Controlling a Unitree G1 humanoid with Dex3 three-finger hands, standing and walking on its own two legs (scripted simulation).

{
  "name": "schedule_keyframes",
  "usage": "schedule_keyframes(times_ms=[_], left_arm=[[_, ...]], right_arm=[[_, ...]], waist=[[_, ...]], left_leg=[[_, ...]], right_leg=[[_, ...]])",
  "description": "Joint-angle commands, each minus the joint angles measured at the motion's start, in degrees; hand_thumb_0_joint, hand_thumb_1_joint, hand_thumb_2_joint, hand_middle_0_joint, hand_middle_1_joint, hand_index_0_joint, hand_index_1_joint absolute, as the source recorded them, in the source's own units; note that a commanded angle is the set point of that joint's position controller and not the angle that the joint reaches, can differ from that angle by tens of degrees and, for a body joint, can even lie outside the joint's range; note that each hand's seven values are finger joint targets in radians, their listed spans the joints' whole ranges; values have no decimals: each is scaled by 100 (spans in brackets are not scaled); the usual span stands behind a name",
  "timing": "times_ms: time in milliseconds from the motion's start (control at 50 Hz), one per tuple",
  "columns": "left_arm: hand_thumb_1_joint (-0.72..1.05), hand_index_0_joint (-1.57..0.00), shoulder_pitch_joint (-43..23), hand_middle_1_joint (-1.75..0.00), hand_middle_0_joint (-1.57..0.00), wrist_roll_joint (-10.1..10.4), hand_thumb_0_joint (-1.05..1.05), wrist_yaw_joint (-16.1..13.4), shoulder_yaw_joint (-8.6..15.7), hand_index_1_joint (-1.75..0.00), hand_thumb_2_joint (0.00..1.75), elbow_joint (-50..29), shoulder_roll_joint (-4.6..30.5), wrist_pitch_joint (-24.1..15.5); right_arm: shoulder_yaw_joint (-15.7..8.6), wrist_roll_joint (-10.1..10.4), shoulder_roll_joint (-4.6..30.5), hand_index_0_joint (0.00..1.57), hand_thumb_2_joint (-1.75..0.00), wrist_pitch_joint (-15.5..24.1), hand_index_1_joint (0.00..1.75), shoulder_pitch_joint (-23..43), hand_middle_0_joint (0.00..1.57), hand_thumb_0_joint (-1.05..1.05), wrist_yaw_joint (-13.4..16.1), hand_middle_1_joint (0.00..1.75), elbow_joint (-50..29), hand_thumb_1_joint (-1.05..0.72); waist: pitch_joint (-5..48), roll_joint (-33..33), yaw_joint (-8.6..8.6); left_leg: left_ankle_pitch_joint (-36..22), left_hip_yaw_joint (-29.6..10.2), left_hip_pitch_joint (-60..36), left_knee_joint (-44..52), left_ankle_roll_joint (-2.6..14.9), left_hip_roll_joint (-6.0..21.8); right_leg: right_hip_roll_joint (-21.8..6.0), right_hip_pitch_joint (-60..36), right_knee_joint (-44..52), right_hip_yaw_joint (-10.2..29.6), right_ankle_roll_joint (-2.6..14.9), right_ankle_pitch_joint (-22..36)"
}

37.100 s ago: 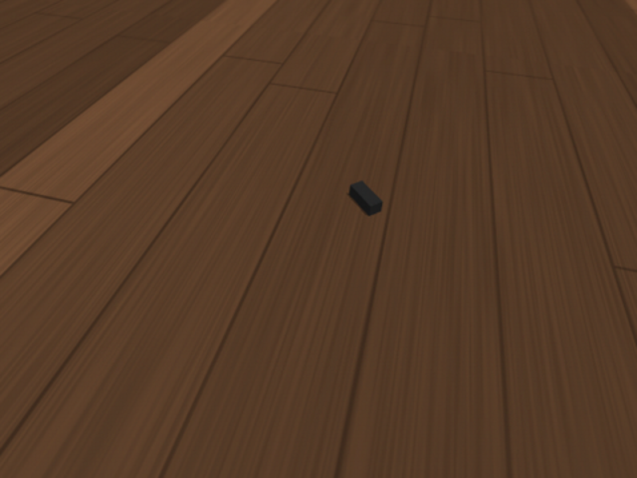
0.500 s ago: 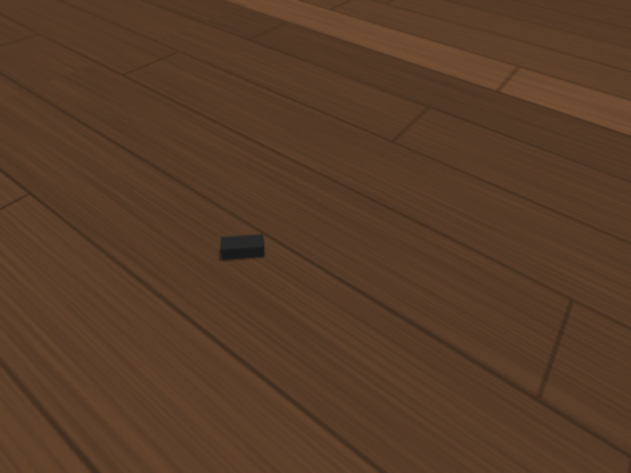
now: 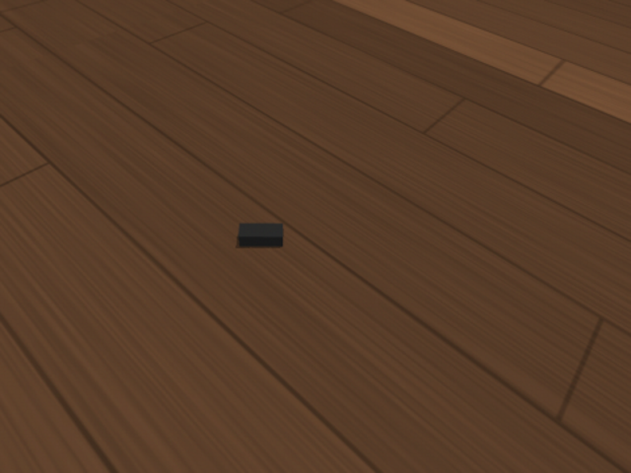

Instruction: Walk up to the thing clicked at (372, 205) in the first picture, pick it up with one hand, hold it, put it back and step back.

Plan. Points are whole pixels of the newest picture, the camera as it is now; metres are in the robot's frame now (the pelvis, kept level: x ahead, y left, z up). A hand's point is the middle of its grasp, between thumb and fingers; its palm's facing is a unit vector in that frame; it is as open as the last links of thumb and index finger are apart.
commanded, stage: step back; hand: left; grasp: from above
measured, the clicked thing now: (261, 234) +1.03 +0.19 -0.73
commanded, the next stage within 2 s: stand in 0.12 s
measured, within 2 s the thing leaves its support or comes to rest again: neither
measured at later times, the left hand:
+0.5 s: hand out of the picture +0.07 +0.25 -0.14, palm faces -0.04 -0.94 -0.33, open 7.4 cm
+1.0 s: hand out of the picture +0.06 +0.25 -0.14, palm faces -0.06 -0.94 -0.33, open 7.4 cm
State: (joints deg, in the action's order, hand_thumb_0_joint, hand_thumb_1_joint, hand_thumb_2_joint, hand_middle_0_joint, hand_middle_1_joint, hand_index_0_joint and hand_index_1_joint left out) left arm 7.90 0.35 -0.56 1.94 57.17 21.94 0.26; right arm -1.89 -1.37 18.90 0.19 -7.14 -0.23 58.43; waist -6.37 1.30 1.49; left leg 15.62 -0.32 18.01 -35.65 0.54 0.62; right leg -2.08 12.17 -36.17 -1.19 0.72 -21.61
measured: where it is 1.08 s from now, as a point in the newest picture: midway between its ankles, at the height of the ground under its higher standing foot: outside the picture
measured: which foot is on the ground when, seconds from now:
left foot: down 0.00-1.00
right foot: down 0.00-1.00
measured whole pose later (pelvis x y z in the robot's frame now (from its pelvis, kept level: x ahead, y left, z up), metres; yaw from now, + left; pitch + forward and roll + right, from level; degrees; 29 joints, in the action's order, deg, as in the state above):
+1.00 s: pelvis -0.01 -0.01 +0.02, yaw -1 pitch -3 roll +0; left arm 7.6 -0.4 0.8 -0.5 64.7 20.6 -0.5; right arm -0.6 -0.8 19.3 0.4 -6.5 -1.0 66.4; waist -3.1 0.2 -0.8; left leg 6.5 0.8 10.7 -19.7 -0.5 1.1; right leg -1.7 5.5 -20.1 -0.5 -1.6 -12.0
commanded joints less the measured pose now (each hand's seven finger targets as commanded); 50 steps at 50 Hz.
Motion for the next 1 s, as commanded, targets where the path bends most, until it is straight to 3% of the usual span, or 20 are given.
schedule_keyframes(times_ms=[0,40,60,80,100,140,200,320,380,420,500,620,680,760,900,980], left_arm=[[90,-20,180,-30,-20,-53,0,-79,281,-30,90,-142,1164,-239],[90,-20,93,-30,-20,-71,0,-93,306,-30,90,-56,1252,-256],[90,-20,-121,-30,-20,-73,0,-82,293,-30,90,-79,1294,-258],[90,-20,-258,-30,-20,-63,0,-77,261,-30,90,-68,1227,-252],[90,-20,-139,-30,-20,-22,0,-30,104,-30,90,100,925,-235],[90,-20,-207,-30,-20,-44,0,-26,74,-30,90,124,956,-242],[90,-20,-396,-30,-20,-49,0,-10,64,-30,90,224,1022,-234],[90,-20,-452,-30,-20,-83,0,21,35,-30,90,353,1032,-252],[90,-20,-541,-30,-20,-79,0,23,45,-30,90,365,1081,-286],[90,-20,-448,-30,-20,-86,0,36,30,-30,90,425,1027,-264],[90,-20,-502,-30,-20,-103,0,47,41,-30,90,451,1070,-254],[90,-20,-458,-30,-20,-120,0,46,22,-30,90,452,1099,-271],[90,-20,-384,-30,-20,-107,0,49,21,-30,90,457,1074,-249],[90,-20,-333,-30,-20,-93,0,57,24,-30,90,459,1092,-243],[90,-20,-277,-30,-20,-84,0,58,2,-30,90,440,1061,-217],[90,-20,-233,-30,-20,-82,0,59,3,-30,90,434,1077,-224]], right_arm=[[-247,72,1438,20,-90,105,30,443,20,0,136,30,-378,-90],[-232,97,1308,20,-90,109,30,467,20,0,130,30,-318,-90],[-213,90,1242,20,-90,102,30,413,20,0,124,30,-237,-90],[-212,82,1262,20,-90,103,30,483,20,0,116,30,-179,-90],[-173,94,1357,20,-90,156,30,384,20,0,103,30,-114,-90],[-172,85,1395,20,-90,198,30,484,20,0,78,30,-62,-90],[-120,95,1277,20,-90,180,30,582,20,0,49,30,-13,-90],[-135,103,1287,20,-90,179,30,819,20,0,10,30,96,-90],[-127,97,1236,20,-90,190,30,801,20,0,-5,30,148,-90],[-121,96,1238,20,-90,191,30,830,20,0,-9,30,196,-90],[-120,80,1270,20,-90,179,30,758,20,0,-19,30,271,-90],[-112,86,1253,20,-90,163,30,596,20,0,-34,30,355,-90],[-107,73,1311,20,-90,150,30,529,20,0,-24,30,409,-90],[-94,80,1309,20,-90,167,30,450,20,0,-14,30,413,-90],[-75,77,1340,20,-90,155,30,341,20,0,-4,30,434,-90],[-50,82,1317,20,-90,169,30,352,20,0,1,30,416,-90]], waist=[[1189,-769,65],[1320,-611,-31],[1299,-439,-116],[1193,-454,-125],[1244,-400,-134],[1148,-362,-125],[828,-182,-173],[720,-161,-150],[893,-136,-167],[738,-261,-127],[608,-257,-154],[652,-65,-196],[511,-215,-176],[659,-157,-178],[595,-245,-201],[609,-142,-176]], left_leg=[[-2177,-748,-354,644,416,856],[-2092,-514,-432,522,253,651],[-1965,-467,-679,686,225,632],[-1935,-538,-757,816,226,694],[-2247,-638,-1168,893,245,712],[-2605,-676,-1172,986,267,791],[-2066,-610,-1127,1322,197,733],[-1234,-548,-1297,1699,94,673],[-1419,-477,-1288,1756,67,659],[-848,-506,-1216,1919,37,641],[-321,-576,-981,2100,19,650],[-533,-522,-1091,1966,5,614],[-169,-582,-940,2065,-2,614],[-453,-578,-1034,2062,9,650],[-328,-584,-914,2084,7,657],[-632,-555,-999,2019,13,660]], right_leg=[[-281,-660,685,318,113,1619],[-506,-766,762,531,216,2313],[-566,-514,756,605,225,2259],[-494,-407,782,517,175,2123],[-437,-353,1003,467,88,2194],[-419,-480,1145,398,3,2274],[-449,-412,1448,458,-10,1951],[-513,-365,1967,501,-18,1334],[-581,-611,1993,531,-15,1524],[-545,-466,2095,529,-22,1113],[-537,-427,2153,535,-13,751],[-585,-290,2293,606,9,581],[-536,-193,2282,592,1,424],[-548,-302,2176,596,25,745],[-512,-272,2140,565,27,691],[-541,-280,2123,595,32,872]])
